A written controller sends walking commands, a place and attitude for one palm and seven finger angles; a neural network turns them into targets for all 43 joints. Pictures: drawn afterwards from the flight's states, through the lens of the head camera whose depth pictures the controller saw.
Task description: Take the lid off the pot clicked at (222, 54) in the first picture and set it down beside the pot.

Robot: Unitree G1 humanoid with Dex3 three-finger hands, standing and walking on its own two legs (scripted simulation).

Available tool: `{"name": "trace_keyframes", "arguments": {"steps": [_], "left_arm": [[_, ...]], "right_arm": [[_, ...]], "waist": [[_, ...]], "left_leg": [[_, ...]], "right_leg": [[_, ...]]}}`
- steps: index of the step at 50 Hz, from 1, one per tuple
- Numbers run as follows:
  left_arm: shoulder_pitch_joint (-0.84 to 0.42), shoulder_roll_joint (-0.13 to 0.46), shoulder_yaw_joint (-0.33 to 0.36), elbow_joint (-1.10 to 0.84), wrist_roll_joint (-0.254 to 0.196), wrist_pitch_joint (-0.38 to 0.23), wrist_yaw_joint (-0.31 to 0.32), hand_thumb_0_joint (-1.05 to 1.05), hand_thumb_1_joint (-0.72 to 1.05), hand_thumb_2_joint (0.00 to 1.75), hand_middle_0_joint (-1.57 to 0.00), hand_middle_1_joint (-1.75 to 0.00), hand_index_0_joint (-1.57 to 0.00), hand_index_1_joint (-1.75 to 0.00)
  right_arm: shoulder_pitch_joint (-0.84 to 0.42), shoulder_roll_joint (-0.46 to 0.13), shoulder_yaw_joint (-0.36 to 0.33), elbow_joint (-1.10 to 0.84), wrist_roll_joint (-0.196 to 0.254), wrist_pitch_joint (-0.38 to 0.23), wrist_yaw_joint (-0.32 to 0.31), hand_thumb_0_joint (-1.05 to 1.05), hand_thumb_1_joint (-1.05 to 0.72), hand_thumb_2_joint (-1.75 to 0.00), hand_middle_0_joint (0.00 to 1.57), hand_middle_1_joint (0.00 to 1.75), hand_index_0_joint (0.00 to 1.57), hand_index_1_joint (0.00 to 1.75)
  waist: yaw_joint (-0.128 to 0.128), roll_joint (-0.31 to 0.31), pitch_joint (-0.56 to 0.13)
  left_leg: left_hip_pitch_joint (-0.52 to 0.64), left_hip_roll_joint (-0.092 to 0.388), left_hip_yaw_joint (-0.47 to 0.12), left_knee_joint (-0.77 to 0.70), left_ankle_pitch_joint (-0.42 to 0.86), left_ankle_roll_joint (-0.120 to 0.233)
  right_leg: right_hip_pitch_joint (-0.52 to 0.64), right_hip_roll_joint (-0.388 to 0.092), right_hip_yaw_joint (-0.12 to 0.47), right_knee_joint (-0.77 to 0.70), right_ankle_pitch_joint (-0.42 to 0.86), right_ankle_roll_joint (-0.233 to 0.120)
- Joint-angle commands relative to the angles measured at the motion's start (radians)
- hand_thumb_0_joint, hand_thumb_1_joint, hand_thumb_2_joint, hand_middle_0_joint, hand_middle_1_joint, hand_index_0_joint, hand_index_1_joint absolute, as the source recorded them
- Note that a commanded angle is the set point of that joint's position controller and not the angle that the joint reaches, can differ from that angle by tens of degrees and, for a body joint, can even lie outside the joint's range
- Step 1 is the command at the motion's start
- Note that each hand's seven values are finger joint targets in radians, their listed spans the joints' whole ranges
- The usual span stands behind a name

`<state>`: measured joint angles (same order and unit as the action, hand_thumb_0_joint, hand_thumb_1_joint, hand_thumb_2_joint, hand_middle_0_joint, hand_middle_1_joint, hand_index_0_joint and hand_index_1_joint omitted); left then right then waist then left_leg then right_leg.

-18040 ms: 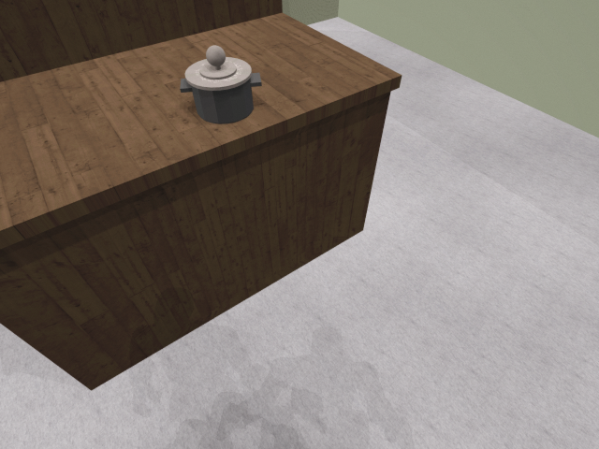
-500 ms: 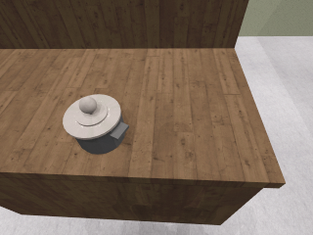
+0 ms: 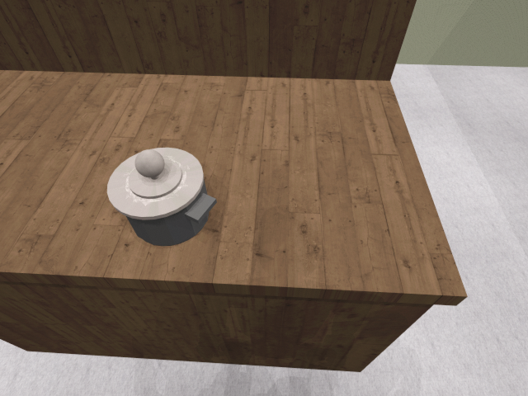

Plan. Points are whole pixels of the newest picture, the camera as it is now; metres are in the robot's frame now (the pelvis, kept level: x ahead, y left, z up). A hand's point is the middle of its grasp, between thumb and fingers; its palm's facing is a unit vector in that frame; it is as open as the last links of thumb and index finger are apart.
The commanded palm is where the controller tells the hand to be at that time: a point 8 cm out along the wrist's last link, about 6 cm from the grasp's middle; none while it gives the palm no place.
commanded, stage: come to a stop and stand still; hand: left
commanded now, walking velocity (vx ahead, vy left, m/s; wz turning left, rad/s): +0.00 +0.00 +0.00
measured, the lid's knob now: (149, 163) +0.43 +0.21 +0.11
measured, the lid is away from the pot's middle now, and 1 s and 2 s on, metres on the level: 0.00 0.00 0.00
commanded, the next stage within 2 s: look again from close up in 0.60 s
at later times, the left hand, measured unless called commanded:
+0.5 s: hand out of the picture +0.00 +0.19 -0.18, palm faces +0.02 -0.98 -0.20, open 7.4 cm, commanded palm none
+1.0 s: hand out of the picture -0.01 +0.19 -0.18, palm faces +0.03 -0.98 -0.18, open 7.4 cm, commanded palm none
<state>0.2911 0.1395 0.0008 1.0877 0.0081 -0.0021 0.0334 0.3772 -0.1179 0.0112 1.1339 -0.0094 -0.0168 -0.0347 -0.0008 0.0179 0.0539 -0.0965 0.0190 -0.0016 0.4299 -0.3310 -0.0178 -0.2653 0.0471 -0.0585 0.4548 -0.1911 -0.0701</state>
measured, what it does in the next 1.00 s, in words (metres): stands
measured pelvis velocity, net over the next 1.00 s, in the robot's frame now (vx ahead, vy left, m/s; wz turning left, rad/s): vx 0.01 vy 0.03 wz -0.01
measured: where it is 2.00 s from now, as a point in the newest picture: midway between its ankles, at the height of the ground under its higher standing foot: outside the picture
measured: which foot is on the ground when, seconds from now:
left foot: down 0.00-1.00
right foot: down 0.00-1.00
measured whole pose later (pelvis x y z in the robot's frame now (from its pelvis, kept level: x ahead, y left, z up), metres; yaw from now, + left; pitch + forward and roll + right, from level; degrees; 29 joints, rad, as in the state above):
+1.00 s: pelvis +0.01 +0.03 +0.00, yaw +0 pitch +0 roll +0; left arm 0.30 0.13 -0.01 1.10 0.01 -0.01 0.04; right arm 0.33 -0.09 0.01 1.14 0.00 -0.04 -0.05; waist 0.00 -0.01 0.06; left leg -0.08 -0.03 0.02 0.42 -0.34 0.03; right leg -0.26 0.01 -0.03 0.47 -0.21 -0.02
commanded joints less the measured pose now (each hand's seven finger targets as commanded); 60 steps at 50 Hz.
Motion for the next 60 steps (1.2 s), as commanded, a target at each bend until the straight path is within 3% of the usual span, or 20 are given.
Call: {"name": "trace_keyframes", "arguments": {"steps": [1, 4, 8, 14, 26, 31, 39, 46, 54, 60], "left_arm": [[0.056, 0.11, 0.027, -0.031, 0.003, -0.019, 0.013, 0.0, 0.9, 0.9, -0.2, -0.3, -0.2, -0.3], [0.059, 0.1, 0.023, -0.024, 0.002, -0.015, 0.012, 0.0, 0.9, 0.9, -0.2, -0.3, -0.2, -0.3], [0.066, 0.093, 0.023, -0.021, 0.0, -0.015, 0.012, 0.0, 0.9, 0.9, -0.2, -0.3, -0.2, -0.3], [0.071, 0.077, 0.019, -0.02, 0.002, -0.014, 0.013, 0.0, 0.9, 0.9, -0.2, -0.3, -0.2, -0.3], [0.078, 0.066, 0.017, -0.02, 0.004, -0.016, 0.017, 0.0, 0.9, 0.9, -0.2, -0.3, -0.2, -0.3], [0.082, 0.07, 0.016, -0.021, 0.003, -0.019, 0.017, 0.0, 0.9, 0.9, -0.2, -0.3, -0.2, -0.3], [0.088, 0.069, 0.014, -0.018, 0.004, -0.016, 0.017, 0.0, 0.9, 0.9, -0.2, -0.3, -0.2, -0.3], [0.094, 0.069, 0.013, -0.017, 0.003, -0.018, 0.017, 0.0, 0.9, 0.9, -0.2, -0.3, -0.2, -0.3], [0.098, 0.066, 0.01, -0.011, 0.003, -0.017, 0.018, 0.0, 0.9, 0.9, -0.2, -0.3, -0.2, -0.3], [0.103, 0.067, 0.009, -0.007, 0.003, -0.019, 0.019, 0.0, 0.9, 0.9, -0.2, -0.3, -0.2, -0.3]], "right_arm": [[0.115, -0.048, -0.005, -0.005, 0.002, -0.017, -0.005, 0.0, -0.9, -0.9, 0.2, 0.3, 0.2, 0.3], [0.116, -0.048, -0.005, -0.003, 0.003, -0.017, -0.008, 0.0, -0.9, -0.9, 0.2, 0.3, 0.2, 0.3], [0.123, -0.04, -0.005, 0.003, 0.003, -0.023, -0.01, 0.0, -0.9, -0.9, 0.2, 0.3, 0.2, 0.3], [0.112, -0.046, -0.007, -0.002, 0.006, -0.026, -0.013, 0.0, -0.9, -0.9, 0.2, 0.3, 0.2, 0.3], [0.085, -0.043, -0.008, 0.002, 0.008, -0.031, -0.017, 0.0, -0.9, -0.9, 0.2, 0.3, 0.2, 0.3], [0.079, -0.05, -0.009, 0.002, 0.009, -0.033, -0.017, 0.0, -0.9, -0.9, 0.2, 0.3, 0.2, 0.3], [0.064, -0.05, -0.006, 0.003, 0.01, -0.029, -0.016, 0.0, -0.9, -0.9, 0.2, 0.3, 0.2, 0.3], [0.07, -0.052, -0.006, 0.008, 0.011, -0.033, -0.015, 0.0, -0.9, -0.9, 0.2, 0.3, 0.2, 0.3], [0.068, -0.049, -0.006, 0.011, 0.012, -0.031, -0.016, 0.0, -0.9, -0.9, 0.2, 0.3, 0.2, 0.3], [0.073, -0.047, -0.007, 0.017, 0.013, -0.032, -0.016, 0.0, -0.9, -0.9, 0.2, 0.3, 0.2, 0.3]], "waist": [[0.003, -0.003, 0.033], [0.004, -0.015, 0.061], [0.006, 0.014, 0.034], [0.006, -0.015, 0.05], [0.003, -0.013, 0.042], [0.001, -0.02, 0.014], [0.007, -0.01, 0.055], [0.004, -0.012, 0.017], [0.006, -0.013, 0.047], [0.003, -0.024, 0.028]], "left_leg": [[-0.124, 0.061, -0.027, -0.066, 0.1, 0.043], [-0.138, 0.068, -0.033, -0.07, 0.097, 0.046], [-0.128, 0.078, -0.043, -0.082, 0.133, 0.051], [-0.141, 0.08, -0.049, -0.081, 0.153, 0.054], [-0.111, 0.085, -0.054, -0.088, 0.222, 0.056], [-0.088, 0.083, -0.053, -0.082, 0.255, 0.056], [-0.113, 0.082, -0.057, -0.091, 0.202, 0.058], [-0.089, 0.082, -0.059, -0.089, 0.241, 0.058], [-0.103, 0.082, -0.057, -0.09, 0.219, 0.058], [-0.089, 0.08, -0.053, -0.089, 0.216, 0.058]], "right_leg": [[0.071, -0.168, 0.18, -0.112, -0.029, -0.009], [0.051, -0.162, 0.167, -0.105, -0.035, -0.007], [0.068, -0.155, 0.152, -0.078, 0.016, -0.007], [0.064, -0.151, 0.15, -0.053, 0.06, -0.002], [0.065, -0.155, 0.143, -0.028, 0.134, 0.003], [0.082, -0.162, 0.141, -0.024, 0.178, 0.004], [0.065, -0.16, 0.145, -0.044, 0.121, 0.006], [0.085, -0.164, 0.14, -0.034, 0.156, 0.007], [0.072, -0.163, 0.143, -0.043, 0.144, 0.007], [0.079, -0.165, 0.146, -0.044, 0.154, 0.009]]}}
